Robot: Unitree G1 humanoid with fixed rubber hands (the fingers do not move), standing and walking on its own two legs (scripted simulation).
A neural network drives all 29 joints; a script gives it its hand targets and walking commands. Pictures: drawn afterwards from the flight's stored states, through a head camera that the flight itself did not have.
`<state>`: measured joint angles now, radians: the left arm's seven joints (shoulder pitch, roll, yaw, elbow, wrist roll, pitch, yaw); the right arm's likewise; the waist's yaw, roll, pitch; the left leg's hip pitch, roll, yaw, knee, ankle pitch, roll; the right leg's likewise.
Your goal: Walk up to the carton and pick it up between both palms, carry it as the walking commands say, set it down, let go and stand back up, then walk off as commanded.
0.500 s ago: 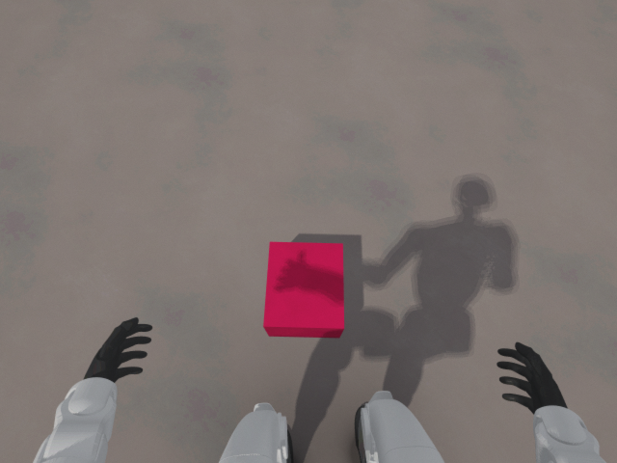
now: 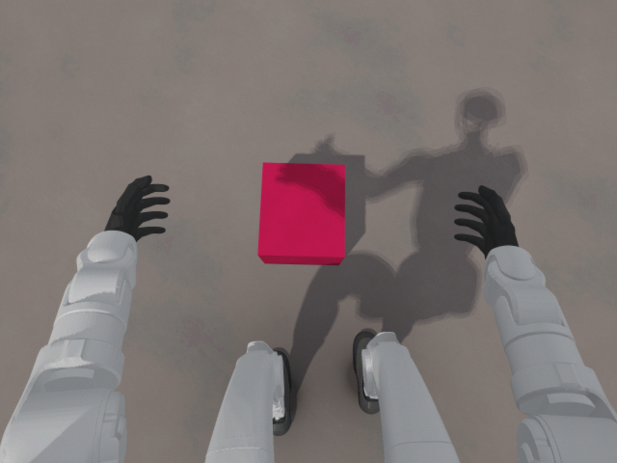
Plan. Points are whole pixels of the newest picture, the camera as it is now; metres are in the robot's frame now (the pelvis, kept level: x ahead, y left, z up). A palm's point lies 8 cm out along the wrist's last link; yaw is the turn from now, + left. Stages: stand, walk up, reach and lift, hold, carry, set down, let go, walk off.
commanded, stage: reach and lift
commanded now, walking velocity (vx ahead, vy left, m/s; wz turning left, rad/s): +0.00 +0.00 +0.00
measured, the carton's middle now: (302, 216) +0.54 +0.03 -0.60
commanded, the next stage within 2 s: none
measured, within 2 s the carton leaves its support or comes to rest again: neither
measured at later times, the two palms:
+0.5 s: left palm (172, 158) +0.52 +0.22 -0.15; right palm (441, 167) +0.50 -0.19 -0.15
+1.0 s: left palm (199, 188) +0.51 +0.21 -0.27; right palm (413, 190) +0.50 -0.18 -0.27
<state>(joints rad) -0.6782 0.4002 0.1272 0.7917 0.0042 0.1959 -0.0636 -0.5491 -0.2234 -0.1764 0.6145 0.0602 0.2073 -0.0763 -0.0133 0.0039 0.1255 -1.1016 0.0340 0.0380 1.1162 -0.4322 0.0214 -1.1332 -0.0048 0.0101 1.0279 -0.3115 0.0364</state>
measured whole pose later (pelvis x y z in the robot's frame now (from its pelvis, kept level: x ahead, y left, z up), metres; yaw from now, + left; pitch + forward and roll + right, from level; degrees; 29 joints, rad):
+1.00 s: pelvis -0.05 -0.01 -0.11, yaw +2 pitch +31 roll -3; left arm -1.51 0.43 0.19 0.94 -0.01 0.22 0.03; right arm -1.35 -0.29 -0.30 0.77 0.08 0.20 -0.16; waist -0.01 -0.01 0.52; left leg -1.60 0.00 -0.01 1.56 -0.49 0.02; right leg -1.61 -0.01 0.01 1.47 -0.39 0.05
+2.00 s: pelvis -0.05 -0.01 -0.32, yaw +1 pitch +34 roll -4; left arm -1.61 0.46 0.01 1.21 -0.13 0.10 0.03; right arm -1.56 -0.38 -0.24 1.20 0.18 0.09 -0.11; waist -0.01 -0.02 0.52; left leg -2.23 -0.01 -0.03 2.28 -0.65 0.02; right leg -2.25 0.00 0.01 2.18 -0.53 0.06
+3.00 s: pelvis -0.04 -0.01 -0.33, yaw +1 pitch +34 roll -4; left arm -1.61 0.44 0.00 1.21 -0.13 0.10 0.02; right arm -1.64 -0.27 -0.26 1.23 0.10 0.07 -0.07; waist -0.02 -0.02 0.52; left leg -2.23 -0.01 -0.03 2.33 -0.68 0.02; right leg -2.25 0.00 0.01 2.22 -0.56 0.06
